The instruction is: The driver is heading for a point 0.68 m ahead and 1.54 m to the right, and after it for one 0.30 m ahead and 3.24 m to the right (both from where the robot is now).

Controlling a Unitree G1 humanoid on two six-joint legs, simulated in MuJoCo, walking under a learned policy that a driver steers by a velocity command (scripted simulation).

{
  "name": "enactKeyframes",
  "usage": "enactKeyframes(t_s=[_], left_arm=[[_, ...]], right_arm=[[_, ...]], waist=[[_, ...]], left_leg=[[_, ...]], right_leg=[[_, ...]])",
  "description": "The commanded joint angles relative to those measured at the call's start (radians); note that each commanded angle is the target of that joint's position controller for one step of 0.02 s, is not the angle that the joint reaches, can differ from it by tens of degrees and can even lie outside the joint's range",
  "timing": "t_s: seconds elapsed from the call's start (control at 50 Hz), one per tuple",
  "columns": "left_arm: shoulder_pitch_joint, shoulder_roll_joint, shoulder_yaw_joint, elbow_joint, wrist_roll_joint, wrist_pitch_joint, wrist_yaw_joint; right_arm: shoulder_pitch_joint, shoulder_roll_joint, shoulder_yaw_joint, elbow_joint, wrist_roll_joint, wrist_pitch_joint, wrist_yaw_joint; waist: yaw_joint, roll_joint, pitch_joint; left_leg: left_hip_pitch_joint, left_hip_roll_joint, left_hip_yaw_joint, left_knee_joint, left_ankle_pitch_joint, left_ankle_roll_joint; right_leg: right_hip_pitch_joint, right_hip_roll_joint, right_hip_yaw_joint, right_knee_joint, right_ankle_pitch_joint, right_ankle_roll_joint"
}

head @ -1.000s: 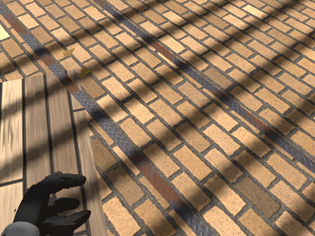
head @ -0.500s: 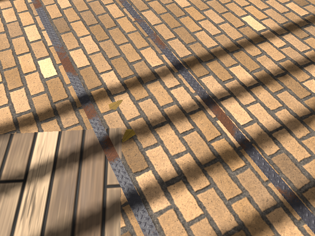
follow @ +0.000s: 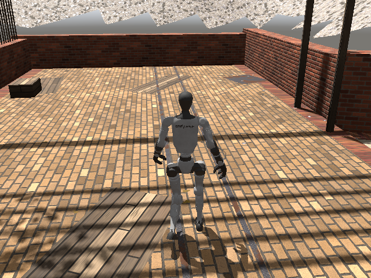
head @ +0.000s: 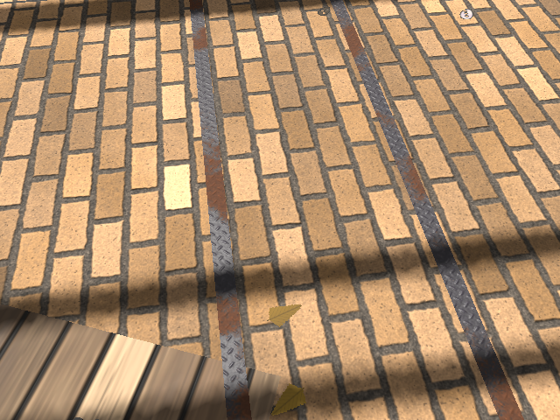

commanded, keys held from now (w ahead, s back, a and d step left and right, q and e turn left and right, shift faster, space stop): w+e+shift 1.00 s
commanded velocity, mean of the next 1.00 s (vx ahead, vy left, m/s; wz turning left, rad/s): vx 1.00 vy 0.00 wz -0.72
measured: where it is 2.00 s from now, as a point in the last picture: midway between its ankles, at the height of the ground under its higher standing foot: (558, 147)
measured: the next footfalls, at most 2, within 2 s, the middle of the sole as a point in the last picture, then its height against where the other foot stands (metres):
left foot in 0.30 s outside the picture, level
right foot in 0.72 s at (365, 283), level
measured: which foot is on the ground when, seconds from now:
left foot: up 0.00-0.28, down 0.30-0.72, up 0.74-1.00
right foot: down 0.00-0.32, up 0.34-0.70, down 0.72-1.00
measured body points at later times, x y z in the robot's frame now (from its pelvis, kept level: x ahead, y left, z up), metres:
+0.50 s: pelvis +0.45 -0.03 +0.02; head +0.46 -0.02 +0.47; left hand +0.65 +0.22 -0.09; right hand +0.44 -0.32 -0.09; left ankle +0.42 +0.11 -0.72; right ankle +0.41 -0.12 -0.62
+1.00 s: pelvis +0.86 -0.24 +0.02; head +0.89 -0.25 +0.47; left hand +1.05 -0.02 -0.11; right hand +0.89 -0.57 -0.04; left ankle +1.13 -0.22 -0.65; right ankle +0.77 -0.21 -0.72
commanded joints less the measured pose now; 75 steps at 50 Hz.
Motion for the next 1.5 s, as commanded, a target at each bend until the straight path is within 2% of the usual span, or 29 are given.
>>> enactKeyframes(t_s=[0.02,0.1,0.18,0.28,0.3,0.32,0.34,0.4,0.52,0.6,0.64,0.7,0.72,0.74,0.76,0.78,0.82,0.88,0.94,1.06,1.1,1.12,1.14,1.16,1.18,1.22,1.28,1.44,1.5], left_arm=[[0.233,0.115,0.066,0.044,-0.011,0.001,-0.012],[0.339,0.084,0.056,0.144,-0.040,-0.013,-0.009],[0.241,0.164,0.090,0.113,-0.041,-0.013,-0.011],[0.331,0.207,0.104,0.148,-0.059,-0.011,-0.033],[0.318,0.202,0.104,0.142,-0.062,-0.013,-0.035],[0.300,0.097,0.079,0.111,-0.057,-0.020,-0.028],[0.371,0.041,0.062,0.060,-0.090,-0.009,-0.023],[0.197,0.074,0.065,0.079,-0.035,0.033,-0.032],[0.009,0.012,0.046,-0.031,-0.017,0.088,-0.078],[-0.125,0.014,0.024,-0.086,-0.023,0.082,-0.112],[-0.105,0.041,0.029,-0.073,-0.025,0.080,-0.110],[0.292,0.147,0.077,0.036,-0.023,0.077,-0.080],[0.433,0.195,0.107,0.095,-0.025,0.079,-0.055],[0.343,0.276,0.130,0.089,-0.045,0.093,-0.031],[0.290,0.380,0.146,0.025,-0.015,0.103,-0.030],[0.304,0.330,0.146,0.012,-0.024,0.108,-0.015],[0.244,0.246,0.123,0.050,-0.031,0.084,-0.001],[0.195,0.186,0.095,0.049,-0.040,0.041,-0.003],[0.185,0.187,0.098,0.048,-0.042,0.018,-0.013],[0.245,0.217,0.122,0.070,-0.056,0.017,-0.021],[0.232,0.259,0.131,0.070,-0.044,0.022,-0.016],[0.186,0.280,0.133,0.064,-0.040,0.019,-0.020],[0.156,0.187,0.106,0.040,-0.037,0.006,-0.022],[0.248,0.028,0.064,-0.013,-0.075,0.006,-0.020],[0.230,0.090,0.053,-0.014,-0.055,0.019,-0.011],[0.115,0.148,0.065,0.000,-0.021,0.044,-0.029],[0.043,0.081,0.050,-0.035,-0.010,0.082,-0.071],[-0.209,0.069,0.019,-0.153,-0.018,0.100,-0.110],[-0.235,0.056,0.012,-0.145,-0.022,0.093,-0.112]], right_arm=[[-0.139,-0.041,0.023,-0.140,-0.033,-0.022,0.015],[-0.248,0.014,0.059,-0.240,-0.069,-0.003,0.032],[-0.372,0.026,0.094,-0.299,-0.031,-0.015,0.063],[-0.196,-0.066,0.044,-0.223,-0.037,-0.016,0.010],[-0.053,-0.099,0.025,-0.196,-0.051,-0.021,-0.010],[0.142,-0.179,-0.002,-0.183,-0.073,-0.025,-0.032],[0.101,-0.228,-0.013,-0.192,-0.071,-0.011,-0.034],[-0.052,-0.022,0.018,-0.177,-0.042,-0.016,-0.021],[-0.032,0.027,0.026,-0.074,-0.005,-0.061,-0.009],[-0.057,-0.023,0.017,-0.047,-0.006,-0.066,-0.019],[-0.002,-0.084,0.005,-0.039,-0.006,-0.059,-0.026],[-0.065,-0.179,-0.021,-0.075,-0.017,-0.013,-0.041],[-0.072,-0.161,-0.020,-0.078,-0.027,-0.003,-0.033],[-0.068,-0.014,0.018,-0.109,-0.044,-0.008,-0.013],[0.008,-0.033,0.027,-0.232,-0.015,-0.025,-0.013],[-0.102,-0.082,0.031,-0.242,-0.027,-0.050,-0.013],[-0.149,-0.070,0.041,-0.233,-0.037,-0.055,-0.016],[-0.115,-0.050,0.050,-0.224,-0.064,0.010,-0.015],[-0.298,0.005,0.071,-0.303,-0.048,0.020,0.001],[-0.389,-0.018,0.065,-0.325,-0.009,0.009,0.006],[-0.232,-0.088,0.033,-0.279,-0.008,0.004,-0.013],[-0.041,-0.124,0.012,-0.237,-0.008,0.000,-0.028],[0.179,-0.192,-0.015,-0.202,-0.030,-0.005,-0.052],[0.161,-0.267,-0.028,-0.203,-0.073,-0.007,-0.051],[0.033,-0.214,-0.031,-0.219,-0.054,0.000,-0.042],[-0.072,-0.068,0.000,-0.215,-0.041,0.009,-0.032],[-0.006,-0.016,0.016,-0.124,-0.025,-0.010,-0.024],[0.036,-0.040,0.014,-0.037,-0.016,-0.054,-0.010],[0.096,-0.088,0.006,-0.018,-0.017,-0.042,-0.025]], waist=[[0.111,-0.034,-0.096],[0.044,-0.112,0.004],[0.023,-0.105,0.042],[-0.042,-0.029,-0.097],[-0.117,-0.021,-0.183],[-0.176,0.116,-0.320],[-0.087,0.306,-0.396],[-0.031,0.024,-0.038],[0.061,0.066,0.057],[0.075,0.006,0.106],[0.091,0.021,0.055],[0.306,0.070,-0.164],[0.345,-0.004,-0.218],[0.228,-0.252,-0.129],[0.145,-0.310,-0.361],[0.192,-0.107,-0.315],[0.088,0.047,-0.056],[-0.006,0.060,0.023],[0.023,0.018,0.087],[0.097,-0.059,0.017],[0.020,-0.051,-0.093],[-0.101,-0.031,-0.184],[-0.188,0.042,-0.303],[-0.076,0.351,-0.394],[-0.034,0.325,-0.322],[-0.023,0.057,-0.113],[0.008,0.055,-0.001],[0.037,0.002,0.127],[0.047,0.021,0.103]], left_leg=[[-0.557,0.111,0.025,0.167,0.091,-0.020],[-0.578,0.188,0.068,-0.053,-0.009,-0.081],[-0.186,0.154,0.155,-0.484,0.289,-0.124],[0.158,0.092,0.184,-0.626,0.271,-0.093],[0.360,0.166,0.131,-0.608,0.206,-0.075],[0.544,0.439,-0.171,-0.670,-0.178,-0.044],[0.568,0.627,-0.671,-0.902,-0.450,0.027],[0.239,0.491,-0.301,-0.922,-0.105,0.035],[0.130,0.400,0.155,-1.012,0.467,-0.027],[0.046,0.317,0.400,-1.080,0.681,-0.072],[0.128,0.328,0.428,-0.964,1.151,-0.085],[0.113,0.385,0.393,-0.402,1.437,-0.077],[-0.063,0.324,0.389,-0.052,1.024,-0.089],[-0.368,0.135,0.376,0.360,-0.039,-0.120],[-0.672,0.082,0.154,0.571,-0.139,-0.146],[-0.735,0.140,0.066,0.493,-0.028,-0.137],[-0.646,0.218,0.070,0.270,0.028,-0.141],[-0.463,0.265,0.077,0.068,-0.045,-0.185],[-0.367,0.260,0.133,-0.224,0.165,-0.202],[-0.155,0.169,0.128,-0.604,0.459,-0.158],[0.018,0.113,0.130,-0.627,0.285,-0.141],[0.228,0.124,0.144,-0.630,0.219,-0.132],[0.473,0.291,-0.012,-0.628,-0.062,-0.103],[0.641,0.582,-0.556,-0.841,-0.411,-0.034],[0.527,0.588,-0.747,-0.940,-0.533,-0.005],[0.284,0.495,-0.386,-0.913,-0.294,-0.015],[0.135,0.411,-0.082,-0.958,0.022,-0.058],[0.097,0.339,0.366,-1.077,0.551,-0.101],[0.198,0.334,0.454,-0.978,1.147,-0.133]], right_leg=[[0.536,-0.282,0.595,-0.358,-0.269,-0.229],[0.385,-0.199,0.462,-0.414,-0.015,-0.246],[0.051,-0.115,0.306,-0.550,0.070,-0.212],[0.196,-0.093,0.247,-0.173,0.517,-0.139],[0.078,-0.047,0.224,0.083,0.447,-0.118],[-0.066,0.011,0.166,0.436,0.012,-0.106],[-0.258,0.053,0.105,0.689,-0.265,-0.101],[-0.349,-0.090,0.074,0.703,-0.090,-0.096],[-0.381,-0.144,0.036,0.577,0.027,-0.082],[-0.150,-0.084,-0.118,0.210,0.230,-0.126],[-0.009,0.005,-0.197,0.150,0.220,-0.158],[0.423,0.084,-0.152,0.118,0.082,-0.225],[0.669,0.078,-0.069,0.053,0.030,-0.255],[0.723,-0.070,0.191,0.028,0.062,-0.294],[0.998,-0.270,0.734,-0.177,-0.053,-0.504],[0.923,-0.284,0.833,-0.342,-0.221,-0.469],[0.565,-0.216,0.680,-0.389,-0.113,-0.393],[0.231,-0.112,0.489,-0.410,0.061,-0.373],[0.054,-0.024,0.391,-0.470,0.095,-0.338],[0.243,-0.034,0.417,-0.373,0.373,-0.221],[0.337,-0.027,0.419,-0.144,0.616,-0.175],[0.277,0.007,0.383,0.091,0.639,-0.150],[0.121,0.059,0.317,0.420,0.416,-0.133],[-0.178,0.168,0.204,0.699,-0.342,-0.107],[-0.296,0.079,0.153,0.787,-0.242,-0.122],[-0.288,-0.026,0.100,0.727,-0.095,-0.111],[-0.276,-0.095,0.088,0.688,-0.077,-0.095],[-0.267,-0.085,-0.083,0.332,0.201,-0.113],[-0.114,0.009,-0.208,0.170,0.171,-0.172]])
